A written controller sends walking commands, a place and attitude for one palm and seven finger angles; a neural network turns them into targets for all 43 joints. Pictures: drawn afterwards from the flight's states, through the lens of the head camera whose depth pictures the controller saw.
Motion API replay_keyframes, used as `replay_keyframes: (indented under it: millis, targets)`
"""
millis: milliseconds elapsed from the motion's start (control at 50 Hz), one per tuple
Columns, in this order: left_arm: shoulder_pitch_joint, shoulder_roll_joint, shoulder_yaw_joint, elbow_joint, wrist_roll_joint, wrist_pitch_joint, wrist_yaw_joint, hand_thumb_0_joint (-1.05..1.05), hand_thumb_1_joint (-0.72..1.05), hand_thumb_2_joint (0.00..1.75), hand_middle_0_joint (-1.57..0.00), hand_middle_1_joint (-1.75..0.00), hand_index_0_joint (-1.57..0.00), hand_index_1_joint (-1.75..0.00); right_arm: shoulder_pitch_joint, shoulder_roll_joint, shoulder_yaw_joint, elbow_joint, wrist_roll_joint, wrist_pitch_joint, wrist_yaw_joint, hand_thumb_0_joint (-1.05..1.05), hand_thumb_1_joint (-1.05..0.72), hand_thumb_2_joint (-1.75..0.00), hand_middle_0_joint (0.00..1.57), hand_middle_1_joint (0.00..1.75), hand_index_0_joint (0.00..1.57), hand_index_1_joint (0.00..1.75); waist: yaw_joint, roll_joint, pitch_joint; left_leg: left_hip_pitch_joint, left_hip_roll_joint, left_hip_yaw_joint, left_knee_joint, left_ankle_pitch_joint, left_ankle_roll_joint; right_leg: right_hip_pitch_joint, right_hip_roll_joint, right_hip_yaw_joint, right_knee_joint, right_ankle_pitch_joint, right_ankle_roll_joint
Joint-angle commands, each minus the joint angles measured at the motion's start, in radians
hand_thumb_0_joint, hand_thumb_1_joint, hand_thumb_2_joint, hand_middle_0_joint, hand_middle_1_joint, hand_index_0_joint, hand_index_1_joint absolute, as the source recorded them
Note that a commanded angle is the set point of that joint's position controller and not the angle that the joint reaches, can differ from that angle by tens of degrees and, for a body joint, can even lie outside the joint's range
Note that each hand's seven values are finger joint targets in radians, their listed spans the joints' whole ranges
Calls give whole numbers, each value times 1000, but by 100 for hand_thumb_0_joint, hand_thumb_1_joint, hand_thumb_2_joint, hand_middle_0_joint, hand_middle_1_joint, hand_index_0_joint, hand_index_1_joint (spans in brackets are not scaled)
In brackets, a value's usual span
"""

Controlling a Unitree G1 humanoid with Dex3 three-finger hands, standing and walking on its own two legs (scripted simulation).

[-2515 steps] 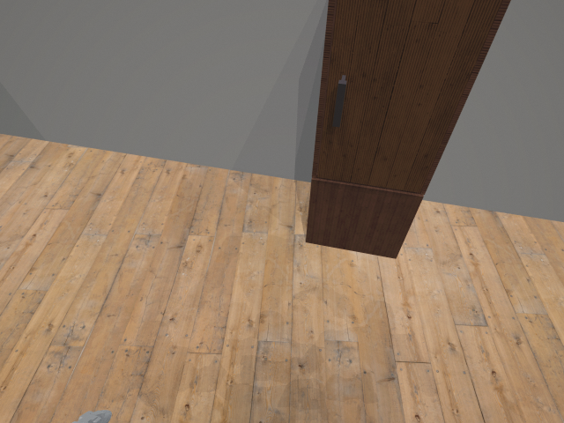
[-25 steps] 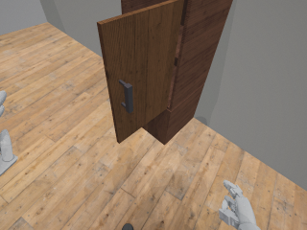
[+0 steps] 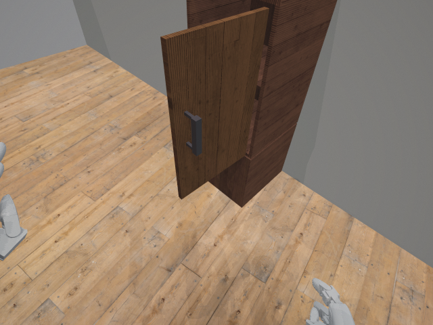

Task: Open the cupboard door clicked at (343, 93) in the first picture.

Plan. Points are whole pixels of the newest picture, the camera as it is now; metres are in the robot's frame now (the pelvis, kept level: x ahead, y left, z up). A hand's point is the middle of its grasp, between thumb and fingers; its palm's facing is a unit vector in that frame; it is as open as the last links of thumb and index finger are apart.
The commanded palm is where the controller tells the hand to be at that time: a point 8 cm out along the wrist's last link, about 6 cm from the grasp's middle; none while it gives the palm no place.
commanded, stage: stop stepping back and stand still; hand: left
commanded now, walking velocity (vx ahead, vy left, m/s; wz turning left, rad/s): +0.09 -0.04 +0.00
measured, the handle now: (192, 133) +0.63 +0.09 -0.03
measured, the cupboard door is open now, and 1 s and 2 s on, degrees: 87 87 87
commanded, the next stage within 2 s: let the arm hang, fingers relaxed in 0.20 s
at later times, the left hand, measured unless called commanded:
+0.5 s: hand (107, 318) +0.16 +0.22 -0.11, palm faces +0.02 -0.94 -0.33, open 7.4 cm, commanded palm none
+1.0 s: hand out of the picture -0.01 +0.21 -0.16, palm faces +0.06 -0.96 -0.29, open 7.3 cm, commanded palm none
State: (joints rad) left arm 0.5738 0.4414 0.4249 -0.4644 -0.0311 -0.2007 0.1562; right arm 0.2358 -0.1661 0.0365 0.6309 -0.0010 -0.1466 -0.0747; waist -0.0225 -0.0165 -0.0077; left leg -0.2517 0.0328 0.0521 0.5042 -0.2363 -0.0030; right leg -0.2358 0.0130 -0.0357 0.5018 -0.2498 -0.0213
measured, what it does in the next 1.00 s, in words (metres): stands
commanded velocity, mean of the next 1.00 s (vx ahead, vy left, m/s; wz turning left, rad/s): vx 0.02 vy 0.00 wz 0.00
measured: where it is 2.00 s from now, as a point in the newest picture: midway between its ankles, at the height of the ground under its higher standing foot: outside the picture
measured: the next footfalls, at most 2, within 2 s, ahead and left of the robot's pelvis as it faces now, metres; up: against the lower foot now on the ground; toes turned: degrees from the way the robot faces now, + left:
none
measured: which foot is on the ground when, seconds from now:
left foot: down 0.00-1.00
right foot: down 0.00-1.00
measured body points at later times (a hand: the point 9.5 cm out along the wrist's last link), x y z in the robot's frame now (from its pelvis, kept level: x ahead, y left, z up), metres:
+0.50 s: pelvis +0.00 +0.00 -0.01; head +0.02 -0.02 +0.44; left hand +0.16 +0.27 -0.08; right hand +0.13 -0.25 -0.14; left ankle +0.02 +0.12 -0.74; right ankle +0.01 -0.10 -0.74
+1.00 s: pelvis +0.00 +0.00 +0.01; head +0.02 -0.02 +0.46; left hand -0.01 +0.25 -0.14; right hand +0.01 -0.23 -0.16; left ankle +0.02 +0.12 -0.74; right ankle +0.01 -0.10 -0.74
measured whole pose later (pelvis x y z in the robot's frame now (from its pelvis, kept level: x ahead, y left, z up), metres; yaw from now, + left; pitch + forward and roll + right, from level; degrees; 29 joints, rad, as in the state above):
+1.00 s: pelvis +0.00 +0.00 +0.01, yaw +2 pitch -2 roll +0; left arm 0.25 0.21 0.01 1.15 0.01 0.01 0.03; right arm 0.25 -0.19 0.00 1.14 -0.02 0.02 -0.02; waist 0.00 0.05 0.06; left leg -0.19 0.01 0.02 0.41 -0.19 -0.01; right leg -0.16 0.00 -0.07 0.41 -0.22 -0.03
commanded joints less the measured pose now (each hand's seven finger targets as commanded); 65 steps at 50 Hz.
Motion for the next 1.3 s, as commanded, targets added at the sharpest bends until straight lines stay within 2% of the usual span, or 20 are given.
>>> replay_keyframes:
  millis: [0,60,120,180,260,280,300,320,340,360,400,420,460,500,540,580,620,720,940,1280]
  targets:
    - [-68,117,96,-146,2,-44,18,0,90,90,-20,-30,-20,-30,-103,-158,-63,-140,-2,-42,-16,0,-90,-90,20,30,20,30,8,130,27,-170,107,-130,-226,-343,47,52,-14,51,-68,-116,8]
    - [-120,109,70,-139,8,-35,18,0,90,90,-20,-30,-20,-30,-102,-156,-65,-139,-7,-38,-18,0,-90,-90,20,30,20,30,8,54,29,-140,63,-88,-143,-312,39,-8,-41,118,-138,-206,-10]
    - [-167,121,63,-165,10,-32,20,0,90,90,-20,-30,-20,-30,-94,-148,-65,-126,-12,-41,-19,0,-90,-90,20,30,20,30,3,-22,-5,-40,17,-35,5,-167,32,-87,-117,208,-205,-254,-44]
    - [-205,147,81,-205,8,-35,24,0,90,90,-20,-30,-20,-30,-102,-151,-66,-123,-9,-47,-21,0,-90,-90,20,30,20,30,7,29,-26,4,19,-51,-22,-119,29,-84,-108,169,-173,-182,-35]
    - [-137,139,102,-213,8,-48,23,0,90,90,-20,-30,-20,-30,-109,-152,-60,-139,-3,-52,-20,0,-90,-90,20,30,20,30,20,155,-22,-36,69,-120,-159,-32,37,19,-36,64,-65,36,8]
    - [-169,-97,-358,593,61,80,-115,0,90,90,-20,-30,-20,-30,-131,-274,-122,120,-3,-93,65,0,-90,-90,20,30,20,30,-34,133,50,-77,93,-137,-18,208,39,-117,-67,-8,94,142,6]
    - [-153,-118,-304,634,70,181,-148,0,90,90,-20,-30,-20,-30,-49,-272,-122,121,-8,12,75,0,-90,-90,20,30,20,30,5,128,-10,-91,111,-135,-43,350,50,-71,-79,26,97,146,4]
    - [-159,-141,-314,661,67,205,-151,0,90,90,-20,-30,-20,-30,-37,-234,-110,107,-14,46,71,0,-90,-90,20,30,20,30,10,80,-42,-107,134,-166,-42,337,76,-47,-56,10,136,90,0]
    - [-185,-143,-320,703,66,208,-155,0,90,90,-20,-30,-20,-30,-44,-231,-99,96,-20,63,68,0,-90,-90,20,30,20,30,18,60,-45,-126,145,-196,-54,319,97,-36,-52,11,152,53,0]
    - [-206,-124,-322,750,68,205,-155,0,90,90,-20,-30,-20,-30,-56,-233,-93,93,-25,74,67,0,-90,-90,20,30,20,30,27,-11,-54,-135,144,-212,-52,310,105,1,-55,17,131,67,-4]
    - [-243,-80,-328,877,71,189,-153,0,90,90,-20,-30,-20,-30,-71,-225,-87,113,-28,88,68,0,-90,-90,20,30,20,30,39,-150,-106,-107,75,-139,12,263,64,83,-115,82,29,233,-25]
    - [-280,-50,-332,945,70,186,-151,0,90,90,-20,-30,-20,-30,-62,-213,-86,133,-25,100,68,0,-90,-90,20,30,20,30,24,-215,-113,-74,26,-92,47,188,42,82,-166,128,-20,296,-47]
    - [-344,-23,-349,1067,61,186,-145,0,90,90,-20,-30,-20,-30,-53,-205,-81,175,-28,123,67,0,-90,-90,20,30,20,30,8,-163,-84,-23,-9,-64,52,99,25,53,-217,159,-66,383,-86]
    - [-383,-38,-367,1169,53,190,-138,0,90,90,-20,-30,-20,-30,-46,-186,-70,225,-30,135,67,0,-90,-90,20,30,20,30,0,-1,-64,31,14,-76,-9,180,20,37,-178,117,-53,321,-68]
    - [-368,-72,-383,1268,45,192,-135,0,90,90,-20,-30,-20,-30,-52,-174,-57,270,-28,137,61,0,-90,-90,20,30,20,30,14,101,-68,37,52,-113,-76,239,27,74,-126,86,-55,219,-30]
    - [-339,-91,-388,1353,42,192,-132,0,90,90,-20,-30,-20,-30,-51,-166,-52,310,-22,141,55,0,-90,-90,20,30,20,30,23,96,-48,40,60,-121,-96,200,27,85,-116,82,-103,155,-23]
    - [-328,-115,-377,1395,44,191,-131,0,90,90,-20,-30,-20,-30,-28,-147,-58,345,-27,144,51,0,-90,-90,20,30,20,30,24,151,-42,36,60,-117,-108,158,29,99,-121,79,-130,142,-31]
    - [-339,-114,-388,1490,39,189,-132,0,90,90,-20,-30,-20,-30,25,-143,-64,412,-21,151,47,0,-90,-90,20,30,20,30,15,55,8,50,66,-121,-140,100,30,71,-119,72,-181,72,-35]
    - [-323,-105,-390,1566,38,186,-128,0,90,90,-20,-30,-20,-30,54,-137,-61,469,-19,146,45,0,-90,-90,20,30,20,30,15,-11,53,70,69,-107,-170,97,33,45,-122,71,-203,39,-32]
    - [-348,-92,-381,1565,41,181,-129,0,90,90,-20,-30,-20,-30,21,-151,-62,472,-22,141,45,0,-90,-90,20,30,20,30,20,23,78,58,66,-107,-192,71,26,44,-122,84,-227,2,-32]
